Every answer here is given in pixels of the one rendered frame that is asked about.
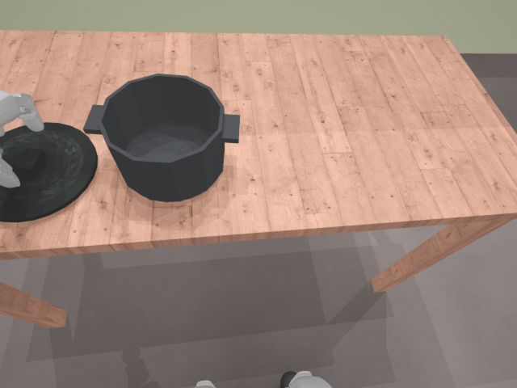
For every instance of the right robot foot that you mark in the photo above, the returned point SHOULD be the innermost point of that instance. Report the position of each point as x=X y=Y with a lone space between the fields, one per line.
x=286 y=378

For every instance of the robot right shin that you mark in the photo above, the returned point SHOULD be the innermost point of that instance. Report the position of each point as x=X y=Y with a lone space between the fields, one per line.
x=301 y=374

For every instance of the left robot hand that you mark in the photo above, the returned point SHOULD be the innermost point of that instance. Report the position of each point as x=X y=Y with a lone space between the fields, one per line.
x=12 y=106

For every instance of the pot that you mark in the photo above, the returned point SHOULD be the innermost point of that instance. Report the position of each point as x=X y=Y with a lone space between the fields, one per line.
x=167 y=135

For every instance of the knob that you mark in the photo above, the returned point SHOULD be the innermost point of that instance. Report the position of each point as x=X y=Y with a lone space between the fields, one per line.
x=27 y=160

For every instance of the lid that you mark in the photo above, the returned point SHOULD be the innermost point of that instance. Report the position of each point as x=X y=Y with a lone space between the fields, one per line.
x=64 y=175

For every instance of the table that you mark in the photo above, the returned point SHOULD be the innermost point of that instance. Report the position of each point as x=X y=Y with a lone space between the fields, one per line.
x=338 y=134

